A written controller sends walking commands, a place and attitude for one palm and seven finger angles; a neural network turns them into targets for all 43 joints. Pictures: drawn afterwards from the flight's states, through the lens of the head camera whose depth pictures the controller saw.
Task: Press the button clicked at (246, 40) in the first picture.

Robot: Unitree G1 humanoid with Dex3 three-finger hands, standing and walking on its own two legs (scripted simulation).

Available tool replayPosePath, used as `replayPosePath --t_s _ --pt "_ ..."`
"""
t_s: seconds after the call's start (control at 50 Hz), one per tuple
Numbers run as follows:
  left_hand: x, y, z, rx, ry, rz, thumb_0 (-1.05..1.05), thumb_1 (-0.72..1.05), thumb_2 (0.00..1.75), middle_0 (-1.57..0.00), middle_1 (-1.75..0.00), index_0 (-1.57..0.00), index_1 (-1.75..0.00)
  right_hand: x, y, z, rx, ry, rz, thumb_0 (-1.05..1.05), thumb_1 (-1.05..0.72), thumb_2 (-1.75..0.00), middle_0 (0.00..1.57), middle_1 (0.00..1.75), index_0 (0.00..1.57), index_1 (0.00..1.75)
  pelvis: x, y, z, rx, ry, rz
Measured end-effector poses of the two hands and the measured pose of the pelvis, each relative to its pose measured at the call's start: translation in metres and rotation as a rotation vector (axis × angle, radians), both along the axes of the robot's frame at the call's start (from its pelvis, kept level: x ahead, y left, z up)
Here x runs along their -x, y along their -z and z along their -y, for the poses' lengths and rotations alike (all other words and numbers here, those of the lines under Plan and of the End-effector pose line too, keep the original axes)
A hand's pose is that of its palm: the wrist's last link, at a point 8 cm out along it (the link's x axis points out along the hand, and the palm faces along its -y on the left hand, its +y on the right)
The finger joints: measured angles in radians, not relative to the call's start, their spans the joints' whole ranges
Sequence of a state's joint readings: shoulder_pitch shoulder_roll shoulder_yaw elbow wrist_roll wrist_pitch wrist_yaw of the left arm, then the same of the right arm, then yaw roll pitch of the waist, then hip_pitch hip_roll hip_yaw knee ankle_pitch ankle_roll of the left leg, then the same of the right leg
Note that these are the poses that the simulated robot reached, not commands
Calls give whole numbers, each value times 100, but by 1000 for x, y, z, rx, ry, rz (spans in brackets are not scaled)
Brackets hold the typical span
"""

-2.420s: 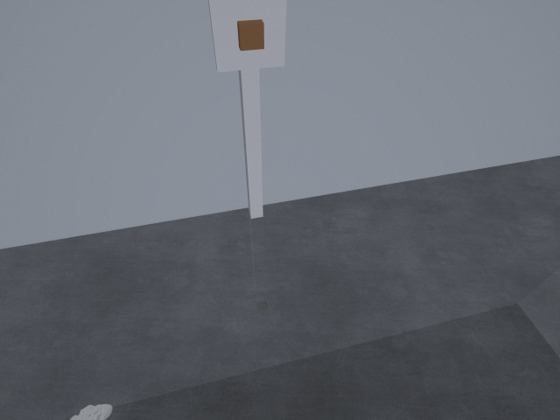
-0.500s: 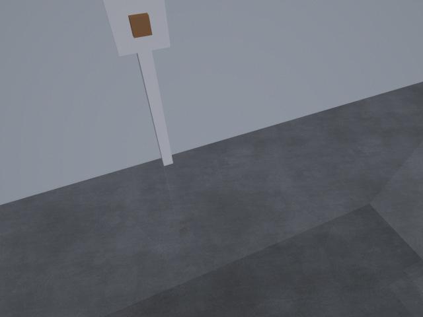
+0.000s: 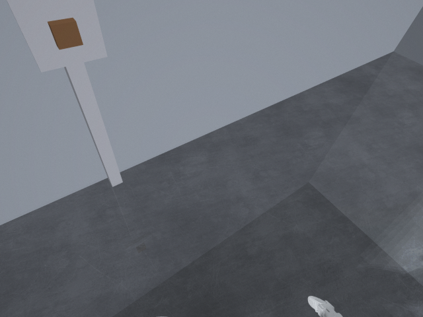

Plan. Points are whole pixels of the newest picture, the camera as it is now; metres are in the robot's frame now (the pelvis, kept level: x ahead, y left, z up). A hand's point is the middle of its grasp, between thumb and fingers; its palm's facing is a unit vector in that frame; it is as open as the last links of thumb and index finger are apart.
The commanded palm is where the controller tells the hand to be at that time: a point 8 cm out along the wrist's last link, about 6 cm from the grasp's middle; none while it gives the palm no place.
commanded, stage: walk to a spot facing it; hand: left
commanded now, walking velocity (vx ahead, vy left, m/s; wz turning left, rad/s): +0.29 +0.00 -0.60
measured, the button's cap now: (65, 33) +0.79 +0.54 +0.10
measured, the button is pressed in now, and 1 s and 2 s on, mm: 0 0 0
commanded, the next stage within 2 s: turn to face it in 1.32 s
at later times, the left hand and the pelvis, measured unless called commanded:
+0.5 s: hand (202, 208) +0.41 +0.06 -0.15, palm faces -0.41 -0.89 -0.19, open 7.3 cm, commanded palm none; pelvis +0.18 -0.04 -0.01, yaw -19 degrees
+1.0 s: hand (182, 191) +0.47 +0.13 -0.17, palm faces -0.47 -0.86 -0.21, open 7.3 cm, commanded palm none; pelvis +0.34 -0.05 +0.00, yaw -36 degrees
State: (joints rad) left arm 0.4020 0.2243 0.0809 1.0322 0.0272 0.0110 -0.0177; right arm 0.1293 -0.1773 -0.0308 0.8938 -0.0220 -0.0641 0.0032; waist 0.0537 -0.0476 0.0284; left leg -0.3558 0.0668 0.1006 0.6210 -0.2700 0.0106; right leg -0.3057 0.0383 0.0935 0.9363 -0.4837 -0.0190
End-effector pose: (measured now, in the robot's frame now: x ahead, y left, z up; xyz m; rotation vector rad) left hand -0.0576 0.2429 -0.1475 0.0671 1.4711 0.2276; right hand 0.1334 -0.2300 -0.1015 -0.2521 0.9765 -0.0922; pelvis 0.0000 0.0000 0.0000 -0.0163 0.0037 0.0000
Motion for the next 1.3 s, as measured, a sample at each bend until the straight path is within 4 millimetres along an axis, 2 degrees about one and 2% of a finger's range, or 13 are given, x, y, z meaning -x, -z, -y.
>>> replayPosePath --t_s 0.12,0.22,0.28,0.36,0.46,0.52,0.62,0.78,0.92,0.98,1.06,1.18,1.3 --pt "-142 -19 -35 -32 160 190 1 92 90 -19 -30 -20 -30 51 -1 -8 -10 181 -129 0 -91 -90 20 30 20 30 -38 -15 -13 -1 89 8" --pt "-255 -35 -25 -34 296 319 1 92 90 -19 -30 -20 -30 104 6 -8 -16 338 -293 0 -92 -90 20 30 20 30 -71 -17 -17 -9 160 6" --pt "-315 -40 -2 -17 384 362 0 92 90 -19 -30 -20 -30 132 9 -13 -34 422 -395 0 -92 -90 20 30 20 30 -92 -16 -13 -12 200 9" --pt "-390 -39 46 19 502 400 1 92 90 -19 -30 -20 -30 158 13 -22 -77 521 -523 1 -91 -90 20 30 20 30 -123 -9 0 -17 251 7" --pt "-465 -26 116 61 619 472 0 92 90 -19 -30 -20 -30 161 28 -24 -155 613 -646 1 -91 -90 20 30 20 30 -167 11 33 -24 305 4" --pt "-480 -20 137 71 631 477 0 91 90 -19 -30 -20 -30 131 36 -8 -169 642 -621 1 -91 -90 20 30 20 30 -184 13 47 -21 342 18" --pt "-469 -23 140 51 648 343 0 91 90 -20 -30 -20 -30 31 35 38 -134 634 -379 1 -91 -90 20 30 20 30 -214 -2 58 -17 406 19" --pt "-487 -31 102 -22 609 259 -1 94 90 -20 -30 -21 -30 -118 14 86 -86 562 -71 1 -91 -90 20 30 19 30 -264 -10 61 -15 486 -4" --pt "-516 -12 72 -22 580 174 0 92 90 -20 -30 -21 -30 -202 -3 96 -6 544 41 1 -91 -90 20 30 20 30 -321 -1 50 1 558 -11" --pt "-535 -6 70 -12 618 129 0 92 90 -20 -30 -20 -30 -210 -9 92 12 572 43 0 -91 -90 20 30 20 30 -337 -2 47 -3 616 0" --pt "-569 -10 85 17 698 105 1 92 90 -19 -30 -20 -30 -194 -13 80 7 661 -5 0 -90 -90 20 30 20 30 -355 -11 47 10 678 1" --pt "-626 -16 132 52 820 149 1 92 90 -19 -30 -20 -30 -139 -4 53 -39 831 -149 1 -90 -90 20 30 20 30 -372 -16 54 20 758 -5" --pt "-677 -22 208 71 980 233 1 92 90 -19 -30 -20 -30 -71 14 21 -122 1016 -300 1 -90 -90 20 30 20 30 -376 -11 70 3 845 -4"
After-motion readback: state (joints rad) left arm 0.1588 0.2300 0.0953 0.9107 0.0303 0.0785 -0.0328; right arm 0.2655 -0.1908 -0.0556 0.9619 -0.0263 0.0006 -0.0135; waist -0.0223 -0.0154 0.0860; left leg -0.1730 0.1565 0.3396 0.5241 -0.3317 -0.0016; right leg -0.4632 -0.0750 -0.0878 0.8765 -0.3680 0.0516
